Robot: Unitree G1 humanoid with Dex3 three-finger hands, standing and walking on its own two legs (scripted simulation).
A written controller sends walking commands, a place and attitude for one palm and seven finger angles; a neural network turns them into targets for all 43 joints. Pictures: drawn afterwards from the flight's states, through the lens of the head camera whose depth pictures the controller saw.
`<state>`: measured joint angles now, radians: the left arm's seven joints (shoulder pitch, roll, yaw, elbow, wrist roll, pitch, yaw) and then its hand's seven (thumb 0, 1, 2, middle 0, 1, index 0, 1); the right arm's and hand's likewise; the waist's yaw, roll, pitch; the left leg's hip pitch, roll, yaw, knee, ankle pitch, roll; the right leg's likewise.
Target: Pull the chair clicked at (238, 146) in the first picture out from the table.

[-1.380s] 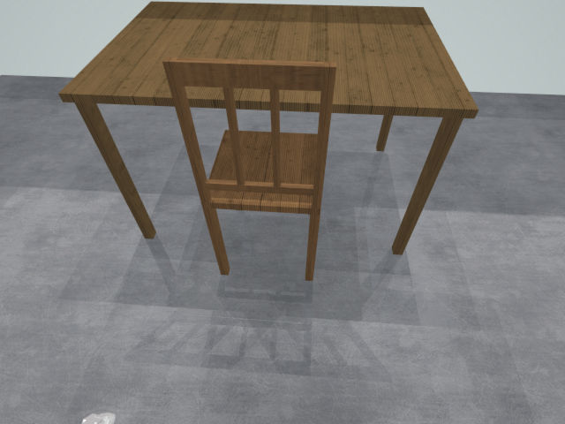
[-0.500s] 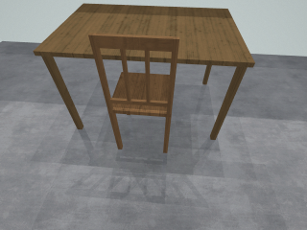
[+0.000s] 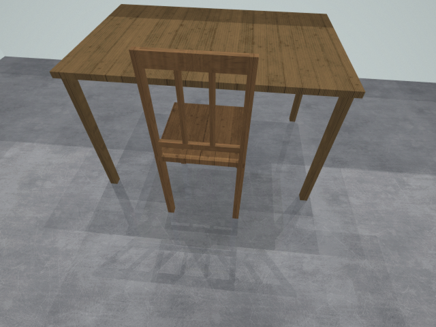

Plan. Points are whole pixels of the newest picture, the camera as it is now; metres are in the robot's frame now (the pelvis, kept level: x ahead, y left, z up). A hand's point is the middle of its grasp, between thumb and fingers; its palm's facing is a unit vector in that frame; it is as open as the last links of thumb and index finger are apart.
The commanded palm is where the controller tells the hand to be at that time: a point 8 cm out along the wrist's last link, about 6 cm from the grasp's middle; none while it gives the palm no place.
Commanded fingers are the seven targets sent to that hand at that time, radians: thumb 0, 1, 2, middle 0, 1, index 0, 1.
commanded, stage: look at it before walking up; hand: left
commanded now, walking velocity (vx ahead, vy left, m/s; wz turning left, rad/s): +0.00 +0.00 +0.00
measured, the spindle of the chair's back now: (181, 110) +0.81 +0.18 -0.09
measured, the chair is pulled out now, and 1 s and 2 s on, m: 0.00 0.00 0.00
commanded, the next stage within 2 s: take the last steps up to it in 0.06 s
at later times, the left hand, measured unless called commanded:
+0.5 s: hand out of the picture +0.02 +0.20 -0.20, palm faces +0.01 -0.98 -0.17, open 7.4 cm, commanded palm none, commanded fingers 0.00 0.90 0.90 -0.20 -0.30 -0.20 -0.30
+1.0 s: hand (155, 295) +0.23 +0.16 -0.18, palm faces +0.01 -0.98 -0.19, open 7.3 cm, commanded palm none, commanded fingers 0.00 0.90 0.90 -0.20 -0.30 -0.20 -0.30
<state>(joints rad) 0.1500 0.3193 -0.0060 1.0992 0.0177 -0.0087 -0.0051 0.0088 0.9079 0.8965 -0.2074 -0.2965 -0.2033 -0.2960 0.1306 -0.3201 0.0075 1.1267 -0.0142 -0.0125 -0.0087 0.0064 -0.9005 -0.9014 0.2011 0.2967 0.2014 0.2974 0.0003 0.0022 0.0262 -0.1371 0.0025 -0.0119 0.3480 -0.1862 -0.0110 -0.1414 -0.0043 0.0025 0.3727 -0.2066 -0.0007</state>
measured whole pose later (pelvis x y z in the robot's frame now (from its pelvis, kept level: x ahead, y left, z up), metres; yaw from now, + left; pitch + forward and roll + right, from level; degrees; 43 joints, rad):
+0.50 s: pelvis +0.05 +0.02 -0.02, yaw -1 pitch -2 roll +0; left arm 0.35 0.21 0.02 1.12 0.02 0.01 -0.02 0.01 0.91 0.90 -0.21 -0.30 -0.20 -0.30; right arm 0.32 -0.20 0.00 1.13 -0.03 -0.02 -0.01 0.01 -0.90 -0.90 0.20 0.30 0.20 0.30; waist 0.01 -0.02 -0.01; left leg -0.17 0.01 0.03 0.59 -0.39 0.01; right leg -0.18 -0.01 0.02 0.60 -0.39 -0.01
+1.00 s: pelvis +0.19 -0.01 -0.01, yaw +0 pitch -1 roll -1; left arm 0.27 0.15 0.05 1.06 0.03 -0.05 0.01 0.01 0.93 0.90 -0.20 -0.30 -0.20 -0.30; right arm 0.32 -0.16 -0.06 1.10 -0.03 -0.02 -0.01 0.01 -0.91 -0.90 0.20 0.30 0.20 0.30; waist -0.04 0.02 0.02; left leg -0.47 0.11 0.09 0.96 -0.34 0.02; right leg -0.22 -0.02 -0.15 0.48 -0.24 -0.03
